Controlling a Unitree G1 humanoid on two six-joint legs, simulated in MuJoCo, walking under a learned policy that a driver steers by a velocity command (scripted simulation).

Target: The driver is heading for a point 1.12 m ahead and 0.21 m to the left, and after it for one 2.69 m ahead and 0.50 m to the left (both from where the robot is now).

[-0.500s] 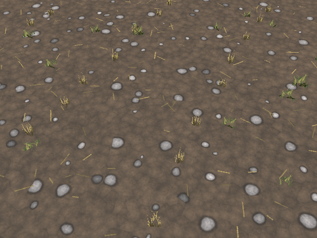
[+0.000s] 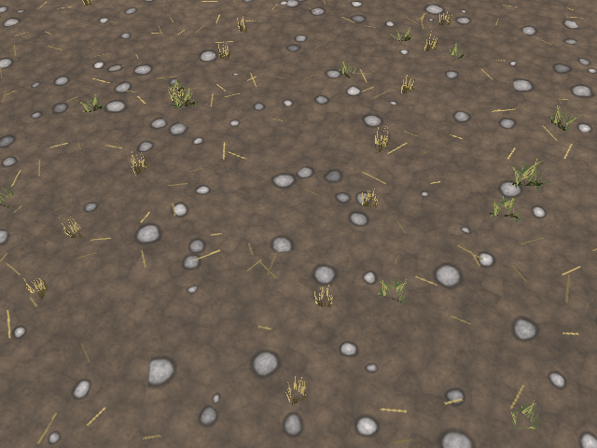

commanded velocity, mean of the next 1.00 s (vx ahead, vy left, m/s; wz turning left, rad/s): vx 0.45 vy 0.00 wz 0.23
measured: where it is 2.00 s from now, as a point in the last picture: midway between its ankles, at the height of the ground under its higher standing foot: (265, 339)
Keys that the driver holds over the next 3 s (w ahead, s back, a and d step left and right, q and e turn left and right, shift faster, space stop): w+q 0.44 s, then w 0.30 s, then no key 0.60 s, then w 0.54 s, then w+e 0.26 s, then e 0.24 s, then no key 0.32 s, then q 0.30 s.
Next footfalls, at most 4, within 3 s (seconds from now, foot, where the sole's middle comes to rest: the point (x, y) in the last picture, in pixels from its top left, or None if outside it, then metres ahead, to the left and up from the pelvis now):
0.22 left None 0.32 0.15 -0.78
0.72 right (334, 384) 0.63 0.01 -0.78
1.14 left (227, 369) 0.66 0.26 -0.78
1.94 left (204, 286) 0.89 0.36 -0.78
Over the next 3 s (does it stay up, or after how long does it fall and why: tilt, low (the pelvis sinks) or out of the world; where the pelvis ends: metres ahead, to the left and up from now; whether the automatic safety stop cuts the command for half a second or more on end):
stays up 1.04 0.24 -0.02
